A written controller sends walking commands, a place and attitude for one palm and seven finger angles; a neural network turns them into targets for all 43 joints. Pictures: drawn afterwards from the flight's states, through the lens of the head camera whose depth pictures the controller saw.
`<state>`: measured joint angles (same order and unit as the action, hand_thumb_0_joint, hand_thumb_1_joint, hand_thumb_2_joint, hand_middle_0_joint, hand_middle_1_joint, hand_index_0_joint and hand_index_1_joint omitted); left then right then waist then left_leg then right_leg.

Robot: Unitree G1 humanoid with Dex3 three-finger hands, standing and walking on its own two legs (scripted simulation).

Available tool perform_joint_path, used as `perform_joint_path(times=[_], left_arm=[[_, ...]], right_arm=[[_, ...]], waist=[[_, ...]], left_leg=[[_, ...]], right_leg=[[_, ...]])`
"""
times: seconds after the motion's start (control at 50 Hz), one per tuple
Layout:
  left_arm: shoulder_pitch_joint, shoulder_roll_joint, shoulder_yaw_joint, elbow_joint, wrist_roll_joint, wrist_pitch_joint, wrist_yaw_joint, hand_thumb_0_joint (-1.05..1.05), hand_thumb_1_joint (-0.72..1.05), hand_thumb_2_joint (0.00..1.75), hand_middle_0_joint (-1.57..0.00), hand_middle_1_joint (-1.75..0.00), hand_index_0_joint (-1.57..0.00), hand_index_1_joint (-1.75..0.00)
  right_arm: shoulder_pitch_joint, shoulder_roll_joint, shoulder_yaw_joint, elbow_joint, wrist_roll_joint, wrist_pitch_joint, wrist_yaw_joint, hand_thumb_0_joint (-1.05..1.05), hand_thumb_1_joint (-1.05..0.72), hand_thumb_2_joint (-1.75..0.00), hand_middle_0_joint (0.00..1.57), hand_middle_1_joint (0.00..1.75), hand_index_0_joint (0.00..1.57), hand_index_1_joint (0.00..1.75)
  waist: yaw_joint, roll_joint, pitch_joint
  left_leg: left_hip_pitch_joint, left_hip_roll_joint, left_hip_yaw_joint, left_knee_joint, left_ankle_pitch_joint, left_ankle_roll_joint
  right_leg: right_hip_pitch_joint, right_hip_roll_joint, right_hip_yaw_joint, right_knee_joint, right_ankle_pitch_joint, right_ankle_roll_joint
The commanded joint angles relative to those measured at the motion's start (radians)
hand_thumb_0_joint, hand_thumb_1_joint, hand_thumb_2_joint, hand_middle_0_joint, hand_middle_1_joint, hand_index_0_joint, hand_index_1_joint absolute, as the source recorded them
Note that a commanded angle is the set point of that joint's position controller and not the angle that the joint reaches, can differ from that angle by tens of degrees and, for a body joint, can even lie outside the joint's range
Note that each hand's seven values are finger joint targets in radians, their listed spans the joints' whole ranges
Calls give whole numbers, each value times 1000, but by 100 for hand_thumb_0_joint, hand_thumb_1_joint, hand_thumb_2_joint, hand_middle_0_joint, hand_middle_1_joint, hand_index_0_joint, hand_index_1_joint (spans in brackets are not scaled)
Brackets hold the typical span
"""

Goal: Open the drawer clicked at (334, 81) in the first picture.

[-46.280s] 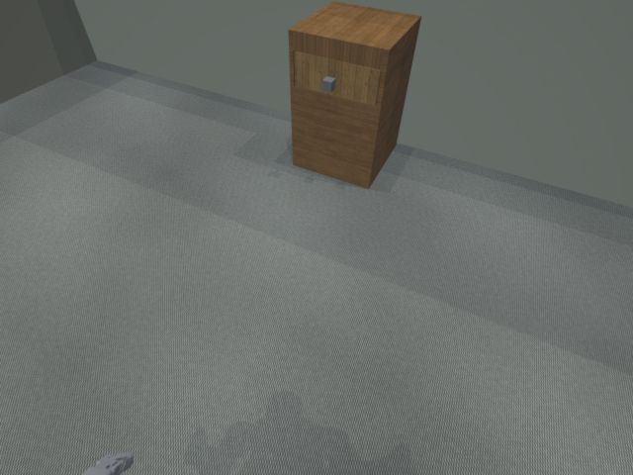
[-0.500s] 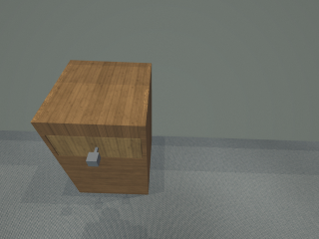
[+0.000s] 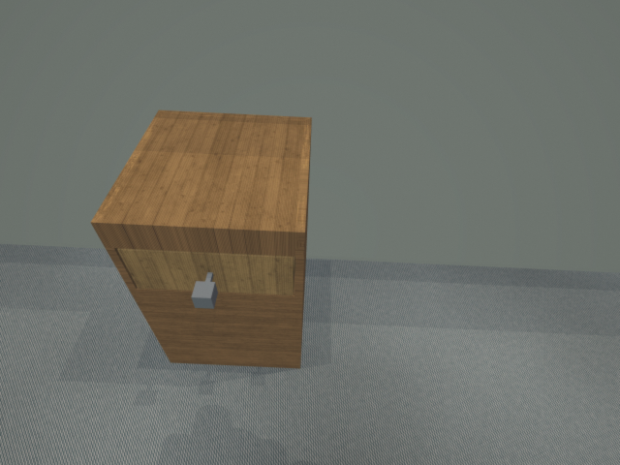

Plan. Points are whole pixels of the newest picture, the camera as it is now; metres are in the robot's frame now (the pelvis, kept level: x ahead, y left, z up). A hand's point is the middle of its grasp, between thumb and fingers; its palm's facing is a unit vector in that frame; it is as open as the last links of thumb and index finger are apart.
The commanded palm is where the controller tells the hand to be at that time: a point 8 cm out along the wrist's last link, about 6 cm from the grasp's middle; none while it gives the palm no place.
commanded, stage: come to a stop and stand still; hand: left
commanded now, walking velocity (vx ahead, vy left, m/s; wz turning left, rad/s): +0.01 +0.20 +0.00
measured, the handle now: (207, 287) +0.52 +0.26 -0.25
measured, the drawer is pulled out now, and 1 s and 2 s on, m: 0.00 0.00 0.00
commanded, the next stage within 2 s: look again from close up in 0.94 s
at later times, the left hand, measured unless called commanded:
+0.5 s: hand out of the picture +0.01 +0.17 -0.18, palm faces +0.02 -0.99 -0.13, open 7.4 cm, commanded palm none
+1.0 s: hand out of the picture +0.00 +0.14 -0.18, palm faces +0.02 -0.99 -0.13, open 7.4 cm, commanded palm none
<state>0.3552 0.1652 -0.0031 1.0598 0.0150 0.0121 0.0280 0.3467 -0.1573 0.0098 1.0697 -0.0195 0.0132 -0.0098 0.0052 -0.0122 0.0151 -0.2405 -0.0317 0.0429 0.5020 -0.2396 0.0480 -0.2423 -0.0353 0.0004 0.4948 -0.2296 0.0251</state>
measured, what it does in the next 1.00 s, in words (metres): stands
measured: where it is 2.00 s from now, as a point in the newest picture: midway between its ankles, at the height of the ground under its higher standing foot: outside the picture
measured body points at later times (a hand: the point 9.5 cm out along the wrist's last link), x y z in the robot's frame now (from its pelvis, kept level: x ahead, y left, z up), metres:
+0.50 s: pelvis +0.02 +0.02 +0.00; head +0.02 +0.03 +0.45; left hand +0.01 +0.22 -0.17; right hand +0.02 -0.20 -0.15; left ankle +0.02 +0.09 -0.74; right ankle +0.02 -0.14 -0.74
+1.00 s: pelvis +0.03 -0.01 +0.00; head +0.03 +0.00 +0.45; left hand +0.00 +0.19 -0.16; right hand +0.01 -0.22 -0.15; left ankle +0.02 +0.09 -0.74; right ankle +0.02 -0.14 -0.74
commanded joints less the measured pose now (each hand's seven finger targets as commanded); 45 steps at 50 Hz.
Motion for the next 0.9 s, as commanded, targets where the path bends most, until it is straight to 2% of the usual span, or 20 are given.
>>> perform_joint_path(times=[0.0, 0.04, 0.06, 0.08, 0.1, 0.12, 0.14, 0.16, 0.2, 0.24, 0.34, 0.4, 0.52, 0.68, 0.72, 0.88], left_arm=[[36, 141, 44, -57, 3, -15, 19, 0, 90, 90, -20, -30, -20, -30], [20, 133, 45, -61, 3, -12, 20, 0, 90, 90, -20, -30, -20, -30], [9, 119, 43, -65, 3, -10, 18, 0, 90, 90, -20, -30, -20, -30], [0, 98, 41, -65, 5, -8, 17, 0, 90, 90, -20, -30, -20, -30], [3, 78, 36, -64, 7, -5, 15, 0, 90, 90, -20, -30, -20, -30], [22, 54, 30, -59, 8, -5, 12, 0, 90, 90, -20, -30, -20, -30], [40, 37, 24, -49, 11, -7, 11, 0, 90, 90, -20, -30, -20, -30], [52, 29, 20, -36, 13, -10, 10, 0, 90, 90, -20, -30, -20, -30], [73, 28, 14, -15, 12, -17, 7, 0, 90, 90, -20, -30, -20, -30], [79, 33, 11, -4, 7, -25, 8, 0, 90, 90, -20, -30, -20, -30], [71, 33, 9, 11, 5, -30, 11, 0, 90, 90, -20, -30, -20, -30], [63, 32, 7, 20, 5, -30, 12, 0, 90, 90, -20, -30, -20, -30], [61, 30, 7, 29, 4, -30, 12, 0, 90, 90, -20, -30, -20, -30], [68, 28, 5, 39, 1, -35, 12, 0, 90, 90, -20, -30, -20, -30], [63, 27, 4, 40, 1, -35, 12, 0, 90, 90, -20, -30, -20, -30], [75, 22, 5, 45, 0, -35, 11, 0, 90, 90, -20, -30, -20, -30]], right_arm=[[23, -109, -34, -71, 3, -6, -7, 0, -90, -90, 20, 30, 20, 30], [47, -87, -33, -63, 1, -4, -6, 0, -90, -90, 20, 30, 20, 30], [62, -83, -32, -58, 0, -6, -6, 0, -90, -90, 20, 30, 20, 30], [73, -84, -32, -52, -3, -10, -7, 0, -90, -90, 20, 30, 20, 30], [76, -97, -33, -44, -4, -16, -8, 0, -90, -90, 20, 30, 20, 30], [66, -116, -36, -44, -2, -23, -10, 0, -90, -90, 20, 30, 20, 30], [40, -125, -39, -49, 0, -29, -12, 0, -90, -90, 20, 30, 20, 30], [17, -125, -37, -51, 3, -32, -15, 0, -90, -90, 20, 30, 20, 30], [6, -110, -31, -46, 4, -37, -16, 0, -90, -90, 20, 30, 20, 30], [16, -97, -25, -35, 5, -43, -17, 0, -90, -90, 20, 30, 20, 30], [31, -89, -23, -16, 9, -52, -21, 0, -90, -90, 20, 30, 20, 30], [30, -84, -21, -3, 11, -53, -24, 0, -90, -90, 20, 30, 20, 30], [22, -76, -19, 8, 10, -52, -25, 0, -90, -90, 20, 30, 20, 30], [19, -69, -16, 23, 11, -53, -27, 0, -90, -90, 20, 30, 20, 30], [19, -64, -16, 28, 12, -49, -26, 0, -90, -90, 20, 30, 20, 30], [25, -57, -15, 37, 10, -48, -27, 0, -90, -90, 20, 30, 20, 30]], waist=[[0, -63, 62], [-17, -105, 54], [-24, -91, 55], [-28, -60, 65], [-25, 6, 64], [-13, 87, 61], [3, 109, 71], [16, 98, 80], [26, 47, 79], [19, 48, 69], [8, 31, 36], [4, 15, 53], [3, 12, 66], [1, 2, 35], [1, -7, 63], [2, 15, 65]], left_leg=[[-121, 59, -71, -39, -110, -18], [-69, 50, -64, -19, -116, -23], [-48, 61, -80, -40, -132, -18], [-44, 85, -120, -88, -159, -9], [-56, 127, -178, -162, -231, 5], [-93, 175, -242, -244, -295, 24], [-125, 200, -281, -288, -305, 40], [-147, 202, -277, -291, -281, 48], [-144, 172, -224, -256, -207, 38], [-103, 149, -187, -234, -118, 23], [-13, 146, -153, -201, 58, 16], [1, 140, -135, -188, 115, 12], [8, 131, -119, -181, 113, 7], [53, 126, -97, -150, 175, 3], [32, 126, -96, -158, 138, 1], [38, 128, -95, -168, 107, -3]], right_leg=[[-40, -157, 177, -124, -157, -108], [-105, -162, 184, -146, -241, -112], [-137, -138, 159, -140, -281, -101], [-156, -99, 120, -103, -278, -85], [-148, -55, 60, -45, -247, -65], [-98, -21, 2, 21, -161, -49], [-59, -9, -21, 51, -103, -44], [-27, -12, -17, 46, -72, -44], [9, -27, 9, -2, -23, -49], [15, -44, 32, -34, 20, -53], [20, -52, 29, -53, 85, -41], [21, -55, 34, -66, 104, -37], [30, -58, 43, -82, 114, -38], [46, -66, 52, -99, 159, -42], [37, -62, 53, -105, 137, -43], [32, -57, 57, -115, 116, -47]])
